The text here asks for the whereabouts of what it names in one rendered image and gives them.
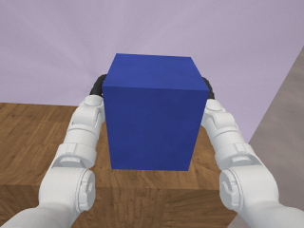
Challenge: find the robot right forearm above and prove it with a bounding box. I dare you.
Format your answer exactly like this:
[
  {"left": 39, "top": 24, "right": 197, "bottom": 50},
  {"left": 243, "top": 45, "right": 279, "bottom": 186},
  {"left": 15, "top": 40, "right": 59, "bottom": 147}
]
[{"left": 200, "top": 99, "right": 279, "bottom": 199}]

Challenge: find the pedestal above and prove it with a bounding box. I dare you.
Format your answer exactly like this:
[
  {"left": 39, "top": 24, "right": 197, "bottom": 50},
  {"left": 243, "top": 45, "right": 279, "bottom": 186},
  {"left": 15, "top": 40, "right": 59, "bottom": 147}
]
[{"left": 0, "top": 103, "right": 238, "bottom": 228}]

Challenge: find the left robot hand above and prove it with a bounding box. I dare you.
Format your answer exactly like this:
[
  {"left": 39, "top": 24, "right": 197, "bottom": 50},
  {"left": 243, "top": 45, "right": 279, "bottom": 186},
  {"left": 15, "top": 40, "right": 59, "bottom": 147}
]
[{"left": 89, "top": 74, "right": 107, "bottom": 98}]

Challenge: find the carton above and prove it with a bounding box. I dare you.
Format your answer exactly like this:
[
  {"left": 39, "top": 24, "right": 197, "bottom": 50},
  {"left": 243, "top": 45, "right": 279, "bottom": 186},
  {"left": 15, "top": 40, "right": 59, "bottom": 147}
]
[{"left": 102, "top": 53, "right": 210, "bottom": 171}]

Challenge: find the robot left upper arm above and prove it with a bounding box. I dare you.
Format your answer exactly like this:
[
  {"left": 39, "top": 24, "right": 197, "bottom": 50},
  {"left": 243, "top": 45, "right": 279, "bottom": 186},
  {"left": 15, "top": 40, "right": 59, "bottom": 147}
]
[{"left": 0, "top": 166, "right": 96, "bottom": 228}]

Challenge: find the robot left forearm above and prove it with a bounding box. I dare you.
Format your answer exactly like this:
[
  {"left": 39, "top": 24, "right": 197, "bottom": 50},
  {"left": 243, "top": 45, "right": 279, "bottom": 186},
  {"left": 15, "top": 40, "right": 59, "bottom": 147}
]
[{"left": 38, "top": 94, "right": 105, "bottom": 203}]

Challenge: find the robot right upper arm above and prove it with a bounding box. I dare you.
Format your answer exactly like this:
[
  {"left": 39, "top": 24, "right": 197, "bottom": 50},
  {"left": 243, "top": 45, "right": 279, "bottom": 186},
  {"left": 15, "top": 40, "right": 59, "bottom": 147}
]
[{"left": 219, "top": 164, "right": 304, "bottom": 228}]

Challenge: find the right robot hand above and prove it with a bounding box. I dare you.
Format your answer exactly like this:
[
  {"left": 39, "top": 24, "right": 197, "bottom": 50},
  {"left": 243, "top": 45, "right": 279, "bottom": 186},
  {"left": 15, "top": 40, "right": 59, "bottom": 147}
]
[{"left": 202, "top": 77, "right": 215, "bottom": 100}]

